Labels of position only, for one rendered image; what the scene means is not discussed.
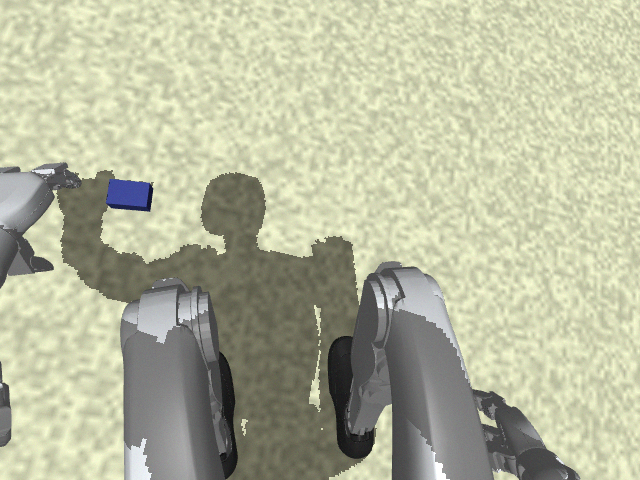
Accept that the small box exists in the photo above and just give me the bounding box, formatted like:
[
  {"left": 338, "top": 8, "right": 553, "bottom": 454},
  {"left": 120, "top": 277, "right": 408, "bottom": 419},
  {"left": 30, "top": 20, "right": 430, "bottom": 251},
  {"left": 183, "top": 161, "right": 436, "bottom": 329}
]
[{"left": 106, "top": 179, "right": 153, "bottom": 212}]

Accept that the left robot hand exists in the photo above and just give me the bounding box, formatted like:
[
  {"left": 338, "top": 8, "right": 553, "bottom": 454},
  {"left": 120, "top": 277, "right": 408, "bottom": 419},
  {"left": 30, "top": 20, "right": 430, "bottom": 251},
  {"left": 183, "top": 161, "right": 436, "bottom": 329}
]
[{"left": 0, "top": 163, "right": 82, "bottom": 276}]

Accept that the left robot arm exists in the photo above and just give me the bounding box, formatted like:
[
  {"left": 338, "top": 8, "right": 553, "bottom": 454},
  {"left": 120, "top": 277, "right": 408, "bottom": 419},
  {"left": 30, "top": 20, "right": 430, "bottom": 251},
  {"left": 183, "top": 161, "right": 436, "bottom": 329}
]
[{"left": 0, "top": 228, "right": 18, "bottom": 447}]

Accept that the right robot hand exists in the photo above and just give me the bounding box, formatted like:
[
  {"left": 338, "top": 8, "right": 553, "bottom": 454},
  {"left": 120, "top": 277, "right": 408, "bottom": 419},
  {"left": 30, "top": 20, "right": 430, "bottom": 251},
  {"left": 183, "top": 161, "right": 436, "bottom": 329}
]
[{"left": 472, "top": 389, "right": 547, "bottom": 479}]

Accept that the right robot arm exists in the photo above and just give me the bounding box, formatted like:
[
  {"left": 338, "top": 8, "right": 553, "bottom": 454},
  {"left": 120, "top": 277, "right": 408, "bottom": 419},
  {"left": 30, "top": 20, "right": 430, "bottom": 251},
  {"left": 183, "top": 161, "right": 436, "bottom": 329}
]
[{"left": 516, "top": 448, "right": 581, "bottom": 480}]

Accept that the left robot foot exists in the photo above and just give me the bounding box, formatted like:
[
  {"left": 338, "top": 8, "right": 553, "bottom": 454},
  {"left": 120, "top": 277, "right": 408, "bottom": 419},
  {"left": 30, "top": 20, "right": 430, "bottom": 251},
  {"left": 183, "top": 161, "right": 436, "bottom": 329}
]
[{"left": 218, "top": 351, "right": 238, "bottom": 480}]

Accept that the right robot foot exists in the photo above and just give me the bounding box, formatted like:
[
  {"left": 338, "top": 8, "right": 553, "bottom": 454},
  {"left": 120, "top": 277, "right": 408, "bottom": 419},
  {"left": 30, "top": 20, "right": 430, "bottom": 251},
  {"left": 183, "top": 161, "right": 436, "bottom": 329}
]
[{"left": 328, "top": 336, "right": 374, "bottom": 459}]

